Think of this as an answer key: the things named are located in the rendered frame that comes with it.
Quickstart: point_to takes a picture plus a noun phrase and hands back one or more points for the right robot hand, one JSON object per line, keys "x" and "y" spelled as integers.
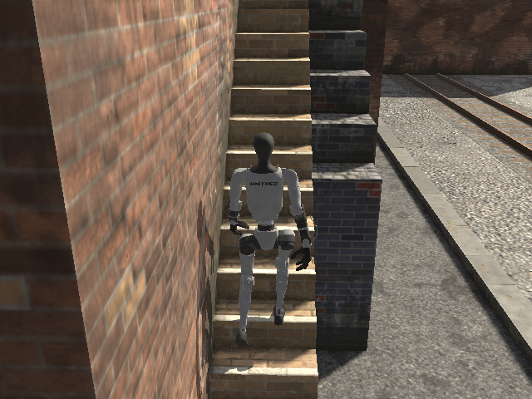
{"x": 305, "y": 259}

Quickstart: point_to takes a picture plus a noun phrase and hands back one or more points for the left robot forearm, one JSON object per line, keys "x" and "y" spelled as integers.
{"x": 233, "y": 216}

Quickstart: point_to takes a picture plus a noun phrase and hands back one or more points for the robot left shin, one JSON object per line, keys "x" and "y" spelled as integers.
{"x": 244, "y": 304}

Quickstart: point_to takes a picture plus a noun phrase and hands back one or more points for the right robot forearm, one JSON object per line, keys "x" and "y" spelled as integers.
{"x": 303, "y": 230}

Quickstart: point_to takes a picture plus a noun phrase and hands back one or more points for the left robot upper arm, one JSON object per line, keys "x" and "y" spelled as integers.
{"x": 238, "y": 177}

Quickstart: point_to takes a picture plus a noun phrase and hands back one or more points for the right robot upper arm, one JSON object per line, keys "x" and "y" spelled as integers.
{"x": 293, "y": 190}

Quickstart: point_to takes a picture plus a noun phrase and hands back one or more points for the left robot hand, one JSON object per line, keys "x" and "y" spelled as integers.
{"x": 242, "y": 224}

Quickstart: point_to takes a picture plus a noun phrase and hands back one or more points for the humanoid robot head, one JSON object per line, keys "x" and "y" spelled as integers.
{"x": 263, "y": 145}

